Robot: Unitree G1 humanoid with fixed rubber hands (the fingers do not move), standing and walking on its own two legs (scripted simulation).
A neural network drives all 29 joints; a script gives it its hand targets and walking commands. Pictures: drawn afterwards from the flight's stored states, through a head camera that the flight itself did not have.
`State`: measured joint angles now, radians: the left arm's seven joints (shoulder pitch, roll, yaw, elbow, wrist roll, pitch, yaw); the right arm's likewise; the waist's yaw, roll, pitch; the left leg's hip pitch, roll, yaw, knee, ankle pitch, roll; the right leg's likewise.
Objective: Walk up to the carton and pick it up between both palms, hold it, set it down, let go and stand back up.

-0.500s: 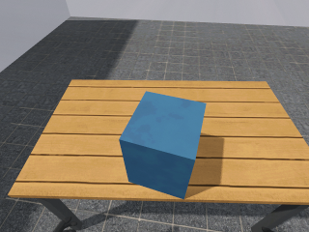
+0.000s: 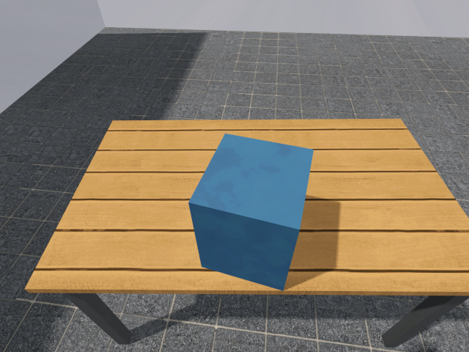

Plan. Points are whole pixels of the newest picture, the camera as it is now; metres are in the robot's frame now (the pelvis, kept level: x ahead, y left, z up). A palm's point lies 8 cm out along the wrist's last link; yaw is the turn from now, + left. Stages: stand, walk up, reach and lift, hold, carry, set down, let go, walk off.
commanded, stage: stand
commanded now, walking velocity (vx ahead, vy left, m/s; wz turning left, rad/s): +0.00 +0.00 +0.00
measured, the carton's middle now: (254, 211) +0.42 -0.01 -0.05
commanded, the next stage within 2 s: none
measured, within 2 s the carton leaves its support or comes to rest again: neither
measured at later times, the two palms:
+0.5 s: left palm out of the picture +0.05 +0.29 -0.12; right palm out of the picture +0.05 -0.30 -0.12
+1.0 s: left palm out of the picture +0.07 +0.27 -0.12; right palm out of the picture +0.06 -0.30 -0.12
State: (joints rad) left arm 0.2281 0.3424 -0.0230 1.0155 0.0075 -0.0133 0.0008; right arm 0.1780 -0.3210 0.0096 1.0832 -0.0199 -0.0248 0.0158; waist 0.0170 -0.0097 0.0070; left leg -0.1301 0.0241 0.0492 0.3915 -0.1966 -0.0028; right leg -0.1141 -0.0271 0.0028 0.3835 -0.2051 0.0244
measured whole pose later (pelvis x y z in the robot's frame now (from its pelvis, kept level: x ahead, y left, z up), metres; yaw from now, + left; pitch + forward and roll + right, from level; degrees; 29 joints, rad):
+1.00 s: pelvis +0.01 -0.01 +0.00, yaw +0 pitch -2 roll +0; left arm 0.15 0.32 -0.02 1.09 0.01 -0.01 0.00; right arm 0.13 -0.33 0.00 1.14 -0.01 -0.02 0.01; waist -0.01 0.00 0.04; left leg -0.13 0.04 0.05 0.35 -0.18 -0.02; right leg -0.12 -0.01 0.00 0.37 -0.20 0.01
